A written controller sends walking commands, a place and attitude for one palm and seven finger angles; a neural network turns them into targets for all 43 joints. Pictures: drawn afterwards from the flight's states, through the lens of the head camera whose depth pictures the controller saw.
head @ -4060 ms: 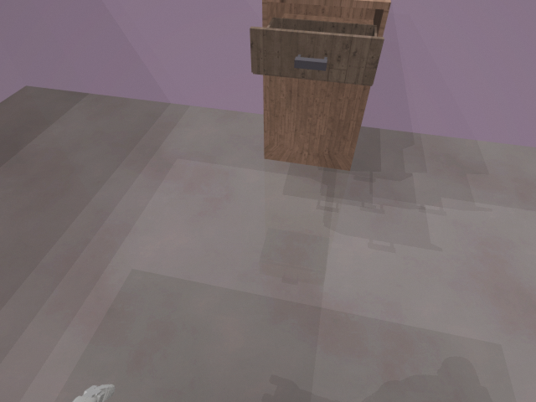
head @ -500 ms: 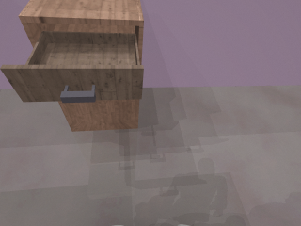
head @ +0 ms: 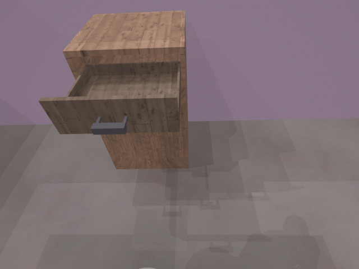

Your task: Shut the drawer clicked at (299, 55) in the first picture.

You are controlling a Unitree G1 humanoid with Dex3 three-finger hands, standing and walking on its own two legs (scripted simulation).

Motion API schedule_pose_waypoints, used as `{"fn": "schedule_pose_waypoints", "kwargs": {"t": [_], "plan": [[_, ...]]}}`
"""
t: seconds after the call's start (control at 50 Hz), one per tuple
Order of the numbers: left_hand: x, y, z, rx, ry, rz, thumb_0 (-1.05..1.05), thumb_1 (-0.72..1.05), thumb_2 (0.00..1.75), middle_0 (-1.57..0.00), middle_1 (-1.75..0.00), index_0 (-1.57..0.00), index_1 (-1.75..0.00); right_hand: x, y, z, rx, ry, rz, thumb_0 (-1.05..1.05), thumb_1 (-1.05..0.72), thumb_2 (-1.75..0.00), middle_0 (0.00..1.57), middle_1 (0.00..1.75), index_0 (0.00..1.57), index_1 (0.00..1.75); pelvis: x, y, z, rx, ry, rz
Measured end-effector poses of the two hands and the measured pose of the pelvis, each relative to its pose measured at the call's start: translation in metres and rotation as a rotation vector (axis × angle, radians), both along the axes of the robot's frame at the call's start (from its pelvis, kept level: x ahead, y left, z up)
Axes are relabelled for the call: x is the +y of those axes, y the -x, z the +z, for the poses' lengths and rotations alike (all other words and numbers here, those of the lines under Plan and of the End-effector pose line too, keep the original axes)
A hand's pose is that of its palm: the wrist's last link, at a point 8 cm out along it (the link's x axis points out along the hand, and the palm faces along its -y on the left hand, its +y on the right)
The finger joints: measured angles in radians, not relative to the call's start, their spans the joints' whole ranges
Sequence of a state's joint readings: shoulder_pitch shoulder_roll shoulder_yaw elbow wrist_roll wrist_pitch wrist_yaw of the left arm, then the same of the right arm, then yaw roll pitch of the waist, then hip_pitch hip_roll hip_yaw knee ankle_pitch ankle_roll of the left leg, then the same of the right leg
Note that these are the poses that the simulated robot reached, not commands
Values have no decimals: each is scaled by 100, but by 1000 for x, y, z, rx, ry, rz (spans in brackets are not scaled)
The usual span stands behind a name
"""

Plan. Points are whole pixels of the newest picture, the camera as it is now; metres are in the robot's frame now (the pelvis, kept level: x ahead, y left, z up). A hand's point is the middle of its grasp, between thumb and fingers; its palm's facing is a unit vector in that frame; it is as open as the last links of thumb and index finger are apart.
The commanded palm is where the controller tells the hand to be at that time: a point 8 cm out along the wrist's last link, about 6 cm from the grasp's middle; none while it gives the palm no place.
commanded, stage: take the last steps up to it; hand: left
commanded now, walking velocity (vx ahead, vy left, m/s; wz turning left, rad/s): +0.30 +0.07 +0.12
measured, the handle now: (111, 123) +0.57 +0.27 -0.03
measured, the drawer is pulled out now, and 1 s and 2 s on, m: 0.30 0.30 0.30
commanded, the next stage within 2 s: come to a stop and stand still in 0.88 s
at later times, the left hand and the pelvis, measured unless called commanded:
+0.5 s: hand out of the picture +0.03 +0.26 -0.18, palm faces +0.08 -0.98 -0.16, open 7.4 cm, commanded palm none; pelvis +0.09 +0.08 +0.00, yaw +0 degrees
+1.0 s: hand (118, 211) +0.32 +0.22 -0.17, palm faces +0.04 -0.97 -0.23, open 7.2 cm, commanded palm none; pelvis +0.24 +0.04 -0.01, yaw +1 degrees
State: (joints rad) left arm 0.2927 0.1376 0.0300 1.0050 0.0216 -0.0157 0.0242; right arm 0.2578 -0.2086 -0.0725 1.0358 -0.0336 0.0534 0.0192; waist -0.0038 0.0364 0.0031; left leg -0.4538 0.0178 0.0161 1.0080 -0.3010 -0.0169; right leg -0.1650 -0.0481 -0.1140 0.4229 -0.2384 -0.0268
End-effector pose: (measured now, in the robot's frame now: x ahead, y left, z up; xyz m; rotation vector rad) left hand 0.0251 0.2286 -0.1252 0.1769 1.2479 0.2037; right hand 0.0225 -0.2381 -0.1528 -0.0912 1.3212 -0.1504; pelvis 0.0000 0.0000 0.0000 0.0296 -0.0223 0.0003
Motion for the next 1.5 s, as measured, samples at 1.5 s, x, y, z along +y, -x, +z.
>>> {"fn": "schedule_pose_waypoints", "kwargs": {"t": [1.5], "plan": [[53,-215,-27,215,15,3,0,91,90,-20,-30,-20,-30,64,-306,0,-107,28,18,0,-92,-90,20,30,20,30,45,-247,-12,20,8,-46]]}}
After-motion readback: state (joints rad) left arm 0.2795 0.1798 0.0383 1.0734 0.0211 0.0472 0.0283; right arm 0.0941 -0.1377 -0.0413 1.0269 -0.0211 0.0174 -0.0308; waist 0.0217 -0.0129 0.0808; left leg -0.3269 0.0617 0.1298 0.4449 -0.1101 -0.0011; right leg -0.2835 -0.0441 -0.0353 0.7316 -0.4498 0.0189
